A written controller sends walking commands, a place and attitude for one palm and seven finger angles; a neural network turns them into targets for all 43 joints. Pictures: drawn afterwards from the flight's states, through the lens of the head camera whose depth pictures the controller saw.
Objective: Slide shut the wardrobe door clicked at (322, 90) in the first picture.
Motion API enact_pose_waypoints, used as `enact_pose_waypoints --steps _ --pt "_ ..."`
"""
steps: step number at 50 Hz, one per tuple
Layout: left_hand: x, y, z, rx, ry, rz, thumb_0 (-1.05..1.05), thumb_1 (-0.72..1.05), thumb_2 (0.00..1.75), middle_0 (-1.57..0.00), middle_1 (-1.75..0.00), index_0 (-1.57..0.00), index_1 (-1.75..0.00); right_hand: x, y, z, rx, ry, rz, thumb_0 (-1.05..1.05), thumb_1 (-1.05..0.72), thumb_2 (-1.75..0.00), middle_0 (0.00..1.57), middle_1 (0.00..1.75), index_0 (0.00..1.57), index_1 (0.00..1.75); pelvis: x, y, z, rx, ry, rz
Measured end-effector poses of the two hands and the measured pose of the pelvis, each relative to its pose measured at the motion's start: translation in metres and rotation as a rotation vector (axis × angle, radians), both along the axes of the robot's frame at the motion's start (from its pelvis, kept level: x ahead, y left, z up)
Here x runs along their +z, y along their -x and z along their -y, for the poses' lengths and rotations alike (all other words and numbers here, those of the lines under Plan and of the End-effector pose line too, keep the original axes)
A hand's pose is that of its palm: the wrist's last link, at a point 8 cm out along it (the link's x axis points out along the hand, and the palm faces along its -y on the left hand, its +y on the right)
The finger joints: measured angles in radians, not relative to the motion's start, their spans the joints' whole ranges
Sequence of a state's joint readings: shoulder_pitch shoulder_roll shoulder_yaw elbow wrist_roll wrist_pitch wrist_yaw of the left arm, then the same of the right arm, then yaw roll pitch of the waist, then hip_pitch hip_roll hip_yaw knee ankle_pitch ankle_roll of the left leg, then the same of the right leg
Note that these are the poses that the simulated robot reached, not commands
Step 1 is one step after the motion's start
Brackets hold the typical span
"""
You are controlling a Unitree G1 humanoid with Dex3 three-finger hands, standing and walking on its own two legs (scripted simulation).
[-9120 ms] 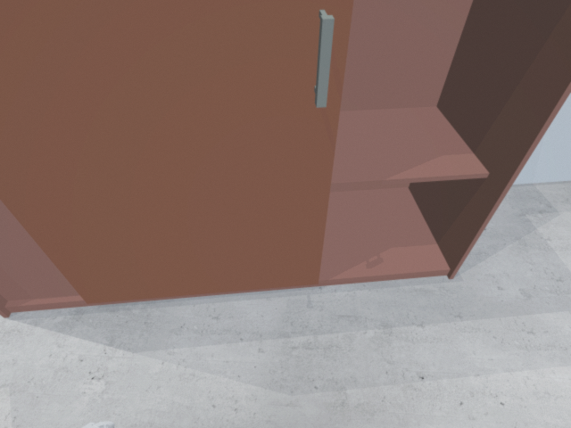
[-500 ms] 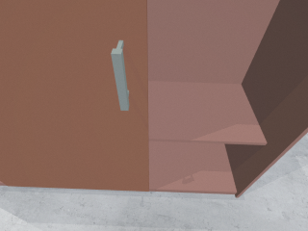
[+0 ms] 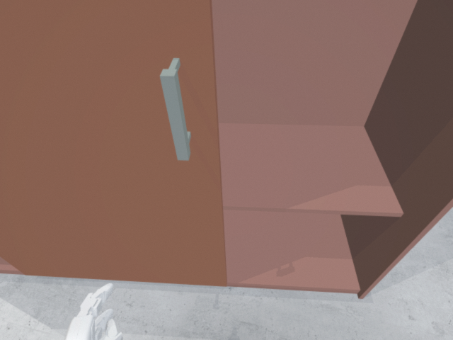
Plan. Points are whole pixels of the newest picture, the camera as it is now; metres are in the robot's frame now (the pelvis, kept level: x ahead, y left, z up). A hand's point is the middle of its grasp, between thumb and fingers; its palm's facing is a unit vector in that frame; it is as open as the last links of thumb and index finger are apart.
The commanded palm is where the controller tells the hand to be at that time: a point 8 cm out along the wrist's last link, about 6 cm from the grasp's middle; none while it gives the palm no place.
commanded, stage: raise the hand with hooked fingers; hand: left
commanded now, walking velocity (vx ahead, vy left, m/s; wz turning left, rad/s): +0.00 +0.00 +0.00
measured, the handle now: (179, 112) +0.45 +0.09 +0.20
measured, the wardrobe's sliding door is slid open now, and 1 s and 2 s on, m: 0.56 0.56 0.56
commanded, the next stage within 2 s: move the hooked fingers beside the handle in 1.92 s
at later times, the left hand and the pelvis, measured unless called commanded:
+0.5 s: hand (111, 299) +0.18 +0.18 +0.06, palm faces +0.02 -1.00 -0.09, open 10.1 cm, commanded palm +0.16 +0.24 +0.06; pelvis -0.02 -0.05 -0.03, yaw +2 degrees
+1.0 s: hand (55, 244) +0.22 +0.24 +0.14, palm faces +0.04 -1.00 -0.09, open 13.0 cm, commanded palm +0.19 +0.29 +0.15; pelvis -0.02 -0.01 +0.00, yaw +0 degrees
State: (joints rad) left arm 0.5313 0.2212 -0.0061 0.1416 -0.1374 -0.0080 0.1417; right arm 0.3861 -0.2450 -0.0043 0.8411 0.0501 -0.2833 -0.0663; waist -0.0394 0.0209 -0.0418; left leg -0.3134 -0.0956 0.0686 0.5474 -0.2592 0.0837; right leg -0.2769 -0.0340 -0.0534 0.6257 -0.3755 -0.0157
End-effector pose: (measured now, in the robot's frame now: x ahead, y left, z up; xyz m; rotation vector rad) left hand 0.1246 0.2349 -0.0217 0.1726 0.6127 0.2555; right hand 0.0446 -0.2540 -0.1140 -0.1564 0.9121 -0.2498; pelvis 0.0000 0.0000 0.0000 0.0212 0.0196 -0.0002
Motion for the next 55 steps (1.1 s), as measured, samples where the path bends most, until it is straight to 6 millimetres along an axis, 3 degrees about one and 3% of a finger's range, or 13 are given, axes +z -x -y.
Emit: enact_pose_waypoints --steps 3,6,10,13,16,21,27,32,38,45,55 --pt "0.047 -0.055 0.017 -0.104 0.043 0.366 0.06 0.87 0.86 -0.20 -0.37 -0.20 -0.37 0.012 -0.039 0.020 0.046 0.057 0.153 0.02 -0.92 -0.90 0.20 0.30 0.20 0.30 -0.008 0.007 0.005 0.008 0.016 -0.036" --pt "0.065 -0.081 0.037 -0.243 0.140 0.625 0.04 0.79 0.83 -0.21 -0.40 -0.21 -0.40 0.030 -0.075 0.035 0.070 0.093 0.294 0.02 -0.91 -0.90 0.20 0.30 0.20 0.30 -0.020 0.014 0.015 -0.009 0.018 -0.080" --pt "0.052 -0.070 0.048 -0.367 0.193 0.638 0.02 0.68 0.79 -0.22 -0.46 -0.22 -0.46 0.056 -0.114 0.045 0.093 0.110 0.445 0.02 -0.91 -0.90 0.20 0.30 0.20 0.30 -0.031 0.017 0.029 -0.025 0.013 -0.093" --pt "0.037 -0.045 0.039 -0.296 0.204 0.536 0.02 0.60 0.77 -0.23 -0.50 -0.23 -0.50 0.069 -0.134 0.044 0.116 0.112 0.499 0.01 -0.91 -0.90 0.20 0.30 0.20 0.30 -0.033 0.016 0.037 -0.017 0.018 -0.084" --pt "0.038 -0.021 0.022 -0.188 0.144 0.512 0.02 0.53 0.74 -0.23 -0.55 -0.24 -0.55 0.070 -0.146 0.038 0.162 0.108 0.503 0.01 -0.90 -0.90 0.20 0.30 0.20 0.30 -0.033 0.016 0.043 0.003 0.031 -0.081" --pt "0.065 -0.012 0.003 -0.163 0.058 0.637 0.02 0.40 0.69 -0.24 -0.62 -0.24 -0.62 0.046 -0.145 0.022 0.247 0.065 0.422 0.01 -0.90 -0.90 0.20 0.30 0.20 0.30 -0.033 0.020 0.051 0.042 0.054 -0.072" --pt "0.086 -0.048 0.001 -0.302 0.095 0.616 0.01 0.26 0.63 -0.25 -0.71 -0.25 -0.71 0.020 -0.116 0.012 0.231 -0.002 0.309 0.01 -0.90 -0.90 0.20 0.30 0.20 0.30 -0.025 0.021 0.052 0.037 0.051 -0.057" --pt "0.104 -0.069 -0.010 -0.299 0.107 0.596 0.01 0.15 0.58 -0.26 -0.79 -0.26 -0.79 0.019 -0.089 0.019 0.154 -0.008 0.279 0.02 -0.90 -0.90 0.20 0.30 0.20 0.30 -0.017 0.015 0.047 0.006 0.036 -0.051" --pt "0.124 -0.075 -0.022 -0.288 0.100 0.647 0.01 0.01 0.52 -0.27 -0.88 -0.27 -0.88 0.032 -0.073 0.035 0.103 0.056 0.281 0.02 -0.90 -0.90 0.20 0.30 0.20 0.30 -0.010 0.012 0.034 -0.010 0.037 -0.034" --pt "0.144 -0.075 -0.039 -0.289 0.080 0.680 0.00 -0.16 0.45 -0.28 -0.98 -0.28 -0.98 0.055 -0.086 0.029 0.109 0.113 0.351 0.02 -0.90 -0.90 0.20 0.30 0.20 0.30 -0.003 0.013 0.019 -0.005 0.047 0.006" --pt "0.191 -0.078 -0.074 -0.269 0.033 0.745 0.00 -0.38 0.35 -0.30 -1.13 -0.30 -1.13 0.076 -0.123 -0.027 0.220 0.042 0.458 0.01 -0.90 -0.90 0.20 0.30 0.20 0.30 0.006 0.017 0.002 0.016 0.051 0.062"
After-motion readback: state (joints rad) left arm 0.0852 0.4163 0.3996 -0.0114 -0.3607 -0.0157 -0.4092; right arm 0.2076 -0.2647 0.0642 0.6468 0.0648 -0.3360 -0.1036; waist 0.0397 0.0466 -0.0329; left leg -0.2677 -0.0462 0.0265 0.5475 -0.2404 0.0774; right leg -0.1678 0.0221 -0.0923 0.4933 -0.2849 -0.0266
